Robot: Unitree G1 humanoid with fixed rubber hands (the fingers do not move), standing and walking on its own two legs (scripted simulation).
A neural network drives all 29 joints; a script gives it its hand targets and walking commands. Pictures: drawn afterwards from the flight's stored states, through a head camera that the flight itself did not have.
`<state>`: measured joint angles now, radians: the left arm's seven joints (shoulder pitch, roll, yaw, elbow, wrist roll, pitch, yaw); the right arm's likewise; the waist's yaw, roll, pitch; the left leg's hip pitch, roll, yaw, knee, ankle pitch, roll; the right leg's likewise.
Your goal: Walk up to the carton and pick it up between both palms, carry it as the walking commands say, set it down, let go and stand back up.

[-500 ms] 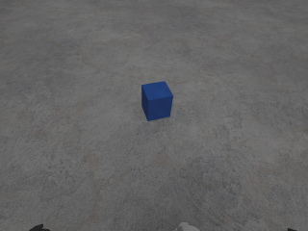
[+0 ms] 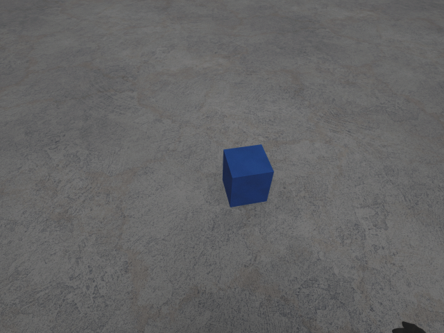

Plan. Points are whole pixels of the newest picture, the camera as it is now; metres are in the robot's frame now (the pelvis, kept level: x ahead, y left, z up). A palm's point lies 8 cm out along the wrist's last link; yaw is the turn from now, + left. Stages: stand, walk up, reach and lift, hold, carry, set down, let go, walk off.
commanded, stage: walk up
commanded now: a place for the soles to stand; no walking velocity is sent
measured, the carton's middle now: (245, 176) +1.01 -0.09 -0.64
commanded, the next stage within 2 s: none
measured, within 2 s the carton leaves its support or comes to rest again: neither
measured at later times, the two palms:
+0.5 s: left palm (99, 236) +0.32 +0.29 -0.04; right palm (426, 288) +0.26 -0.39 -0.09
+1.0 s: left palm (139, 182) +0.50 +0.25 -0.08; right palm (421, 213) +0.42 -0.44 -0.07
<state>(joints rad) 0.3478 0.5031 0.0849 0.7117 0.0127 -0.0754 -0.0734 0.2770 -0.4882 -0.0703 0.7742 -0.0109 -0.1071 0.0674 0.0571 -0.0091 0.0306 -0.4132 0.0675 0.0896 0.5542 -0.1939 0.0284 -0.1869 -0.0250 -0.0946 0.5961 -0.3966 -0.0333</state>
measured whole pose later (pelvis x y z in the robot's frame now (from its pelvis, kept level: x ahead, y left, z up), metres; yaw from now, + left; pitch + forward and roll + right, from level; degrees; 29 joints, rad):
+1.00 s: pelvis +0.38 -0.08 -0.01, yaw -1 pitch -1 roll +1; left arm 0.27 0.48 0.09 0.76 0.02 -0.07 -0.08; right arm 0.37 -0.53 -0.09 0.73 -0.01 -0.09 0.04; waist -0.05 -0.02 0.04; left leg -0.26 0.09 0.07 0.67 -0.39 0.02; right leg -0.43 -0.06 -0.05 0.64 -0.25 -0.02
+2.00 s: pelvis +0.52 -0.08 +0.02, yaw -1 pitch -2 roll +0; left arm 0.06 0.43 0.00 1.07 0.02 -0.02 0.00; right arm 0.01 -0.42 -0.01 1.10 0.00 -0.02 0.01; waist 0.00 0.00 0.04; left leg -0.21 0.05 0.10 0.42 -0.18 0.00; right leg -0.12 -0.02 0.00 0.42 -0.26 0.01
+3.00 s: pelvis +0.52 -0.18 +0.00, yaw +12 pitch -2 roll -1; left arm 0.08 0.44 0.05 0.91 0.01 -0.02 0.00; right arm 0.08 -0.45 -0.02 0.93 -0.01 -0.02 0.00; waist 0.03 0.01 0.07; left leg -0.29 -0.04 -0.07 0.63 -0.30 0.02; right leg -0.21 -0.06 -0.16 0.61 -0.36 -0.01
